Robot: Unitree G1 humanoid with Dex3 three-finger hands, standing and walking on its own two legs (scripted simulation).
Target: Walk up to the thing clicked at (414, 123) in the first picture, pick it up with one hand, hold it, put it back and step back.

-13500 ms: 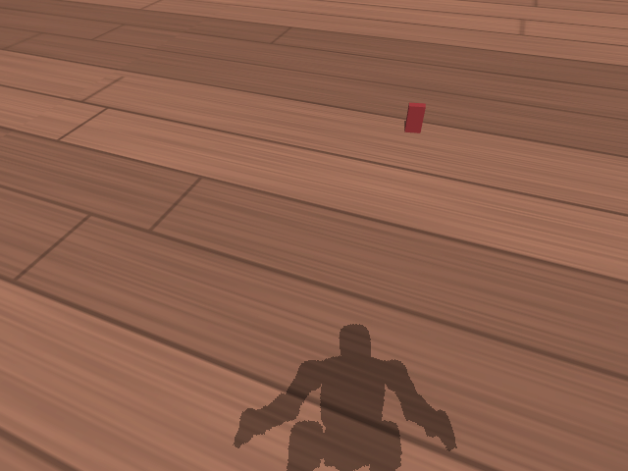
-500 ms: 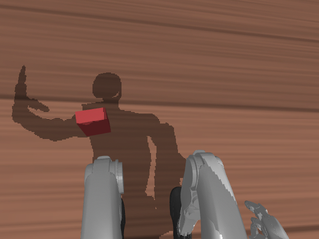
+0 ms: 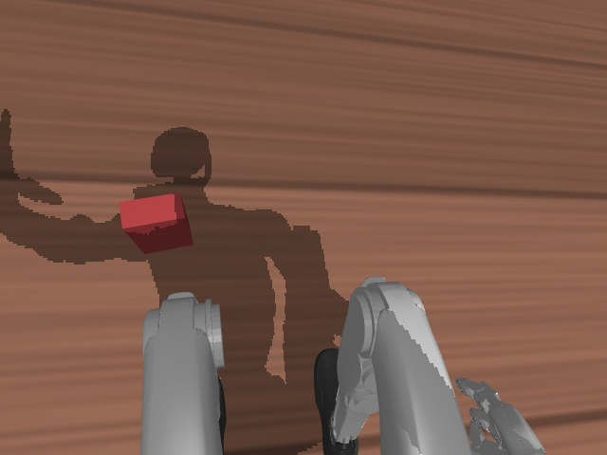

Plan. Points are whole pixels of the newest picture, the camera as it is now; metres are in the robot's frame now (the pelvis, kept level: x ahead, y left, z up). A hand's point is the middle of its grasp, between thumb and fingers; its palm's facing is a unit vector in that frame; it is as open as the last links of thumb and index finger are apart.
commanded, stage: approach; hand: left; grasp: from the side
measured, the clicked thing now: (160, 226) +0.47 +0.21 -0.28
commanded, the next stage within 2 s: close in in 0.30 s
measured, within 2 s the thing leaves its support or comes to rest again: neither
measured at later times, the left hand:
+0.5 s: hand (79, 234) +0.43 +0.31 -0.20, palm faces +0.06 -1.00 +0.05, open 17.5 cm
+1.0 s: hand (134, 235) +0.44 +0.24 -0.22, palm faces +0.10 -0.99 +0.03, open 17.7 cm
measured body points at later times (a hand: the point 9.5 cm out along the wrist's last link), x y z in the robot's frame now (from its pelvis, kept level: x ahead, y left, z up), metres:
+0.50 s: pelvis +0.00 +0.01 -0.06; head +0.24 +0.15 +0.29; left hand +0.42 +0.36 -0.20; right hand +0.15 -0.26 -0.12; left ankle +0.09 +0.12 -0.33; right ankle +0.11 -0.12 -0.33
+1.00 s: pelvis -0.02 +0.01 -0.08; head +0.21 +0.16 +0.27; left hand +0.43 +0.29 -0.22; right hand +0.10 -0.25 -0.11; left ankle +0.09 +0.12 -0.33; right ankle +0.11 -0.12 -0.33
